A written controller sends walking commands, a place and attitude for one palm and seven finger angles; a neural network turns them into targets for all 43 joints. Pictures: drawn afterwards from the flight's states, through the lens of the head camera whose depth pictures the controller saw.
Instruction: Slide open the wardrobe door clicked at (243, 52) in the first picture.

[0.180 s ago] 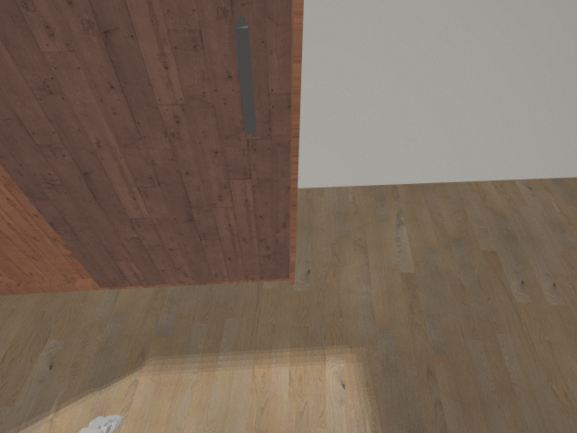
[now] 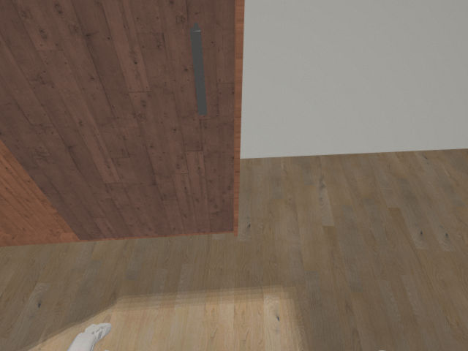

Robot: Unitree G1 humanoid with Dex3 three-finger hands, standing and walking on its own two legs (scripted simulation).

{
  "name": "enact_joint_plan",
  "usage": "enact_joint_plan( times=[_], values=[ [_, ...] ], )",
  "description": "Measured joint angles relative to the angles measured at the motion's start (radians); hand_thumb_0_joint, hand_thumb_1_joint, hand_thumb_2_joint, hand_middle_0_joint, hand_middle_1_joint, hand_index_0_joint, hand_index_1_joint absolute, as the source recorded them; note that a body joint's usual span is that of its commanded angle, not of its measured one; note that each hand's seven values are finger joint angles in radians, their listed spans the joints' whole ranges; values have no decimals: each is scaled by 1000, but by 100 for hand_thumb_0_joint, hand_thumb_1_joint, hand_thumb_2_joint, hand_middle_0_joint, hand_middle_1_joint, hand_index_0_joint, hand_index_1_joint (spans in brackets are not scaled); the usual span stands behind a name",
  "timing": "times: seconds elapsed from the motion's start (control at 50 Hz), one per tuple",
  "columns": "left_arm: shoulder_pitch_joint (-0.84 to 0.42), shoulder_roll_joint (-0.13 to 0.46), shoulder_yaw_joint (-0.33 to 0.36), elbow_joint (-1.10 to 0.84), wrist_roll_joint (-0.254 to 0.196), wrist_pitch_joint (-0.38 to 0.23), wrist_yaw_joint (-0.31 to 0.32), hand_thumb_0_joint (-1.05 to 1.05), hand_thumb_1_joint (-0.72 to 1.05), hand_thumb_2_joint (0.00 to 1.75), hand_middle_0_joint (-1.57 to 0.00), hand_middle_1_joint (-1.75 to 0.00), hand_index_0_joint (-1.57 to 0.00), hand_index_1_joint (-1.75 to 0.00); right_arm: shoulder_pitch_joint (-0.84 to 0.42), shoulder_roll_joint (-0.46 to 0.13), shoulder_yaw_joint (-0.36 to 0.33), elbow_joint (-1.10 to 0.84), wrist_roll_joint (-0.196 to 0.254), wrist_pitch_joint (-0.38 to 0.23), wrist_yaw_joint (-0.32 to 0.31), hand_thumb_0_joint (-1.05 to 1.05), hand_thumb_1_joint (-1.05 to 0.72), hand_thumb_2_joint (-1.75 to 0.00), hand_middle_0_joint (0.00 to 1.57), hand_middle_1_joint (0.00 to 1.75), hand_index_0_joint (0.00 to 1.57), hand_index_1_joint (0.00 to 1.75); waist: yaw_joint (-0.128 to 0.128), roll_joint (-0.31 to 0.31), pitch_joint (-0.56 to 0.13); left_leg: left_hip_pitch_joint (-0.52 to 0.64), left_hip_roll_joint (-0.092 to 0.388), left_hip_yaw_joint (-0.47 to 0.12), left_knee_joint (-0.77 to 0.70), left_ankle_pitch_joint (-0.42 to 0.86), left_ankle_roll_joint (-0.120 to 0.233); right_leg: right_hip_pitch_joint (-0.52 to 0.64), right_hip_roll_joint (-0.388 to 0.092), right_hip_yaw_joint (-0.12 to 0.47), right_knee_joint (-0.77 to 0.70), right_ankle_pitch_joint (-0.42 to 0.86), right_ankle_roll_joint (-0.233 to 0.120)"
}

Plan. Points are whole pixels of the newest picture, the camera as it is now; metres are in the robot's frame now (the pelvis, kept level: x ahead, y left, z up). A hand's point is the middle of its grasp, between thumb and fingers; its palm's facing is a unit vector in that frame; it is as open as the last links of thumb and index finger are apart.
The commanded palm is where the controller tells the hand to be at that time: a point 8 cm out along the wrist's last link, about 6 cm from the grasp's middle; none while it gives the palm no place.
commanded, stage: stand and wait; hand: right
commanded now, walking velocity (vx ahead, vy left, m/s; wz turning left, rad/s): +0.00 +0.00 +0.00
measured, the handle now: (199, 71) +0.73 +0.13 +0.12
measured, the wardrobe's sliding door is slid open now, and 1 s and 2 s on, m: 0.00 0.00 0.00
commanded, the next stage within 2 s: look at it before walking up in 0.78 s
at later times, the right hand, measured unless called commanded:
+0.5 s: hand out of the picture +0.05 -0.23 -0.15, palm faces -0.01 +0.94 -0.34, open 7.4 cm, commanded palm none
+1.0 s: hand out of the picture +0.06 -0.21 -0.15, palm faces -0.01 +0.94 -0.33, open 7.4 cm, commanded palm none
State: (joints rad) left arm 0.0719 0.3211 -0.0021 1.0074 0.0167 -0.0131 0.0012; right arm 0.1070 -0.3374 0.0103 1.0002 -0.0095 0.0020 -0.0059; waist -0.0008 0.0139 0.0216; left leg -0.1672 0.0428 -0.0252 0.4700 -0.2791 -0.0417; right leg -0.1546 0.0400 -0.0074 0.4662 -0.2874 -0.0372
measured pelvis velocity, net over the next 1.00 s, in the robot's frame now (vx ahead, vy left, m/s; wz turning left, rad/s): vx -0.02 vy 0.03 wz -0.01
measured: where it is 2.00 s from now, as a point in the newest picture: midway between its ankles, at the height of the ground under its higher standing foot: outside the picture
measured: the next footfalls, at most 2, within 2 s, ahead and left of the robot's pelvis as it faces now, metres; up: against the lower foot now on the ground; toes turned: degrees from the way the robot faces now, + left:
none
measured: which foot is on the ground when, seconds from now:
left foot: down 0.00-1.00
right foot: down 0.00-1.00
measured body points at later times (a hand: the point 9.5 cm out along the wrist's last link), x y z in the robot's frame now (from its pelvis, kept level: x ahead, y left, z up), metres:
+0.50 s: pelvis -0.02 +0.02 +0.01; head -0.01 +0.02 +0.46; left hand +0.06 +0.32 -0.13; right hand +0.05 -0.28 -0.13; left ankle -0.02 +0.15 -0.74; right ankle -0.02 -0.10 -0.74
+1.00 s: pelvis -0.02 +0.03 +0.01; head -0.01 +0.03 +0.46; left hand +0.06 +0.32 -0.13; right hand +0.06 -0.26 -0.13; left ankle -0.02 +0.15 -0.74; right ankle -0.02 -0.10 -0.74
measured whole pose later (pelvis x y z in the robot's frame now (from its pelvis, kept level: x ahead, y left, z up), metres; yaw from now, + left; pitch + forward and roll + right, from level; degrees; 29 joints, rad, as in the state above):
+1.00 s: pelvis -0.02 +0.03 +0.01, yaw +0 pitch -2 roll +0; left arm 0.11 0.33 0.00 1.12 0.01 -0.01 0.00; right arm 0.12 -0.33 0.00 1.08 -0.01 -0.01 0.00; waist 0.00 0.00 0.04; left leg -0.15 0.00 0.00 0.38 -0.21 0.00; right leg -0.13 0.00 0.02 0.37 -0.21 0.01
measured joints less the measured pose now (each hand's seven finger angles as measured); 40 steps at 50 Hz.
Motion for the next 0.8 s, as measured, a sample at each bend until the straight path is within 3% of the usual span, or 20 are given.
enact_joint_plan(
  times=[0.8],
  values=[
    [48,14,-1,111,-5,5,0,1,90,90,-20,-30,-20,-30,20,4,-9,86,1,-12,6,1,-90,-90,20,30,21,30,6,-13,17,15,-35,22,-81,72,39,17,-37,22,-93,81,42]
  ],
)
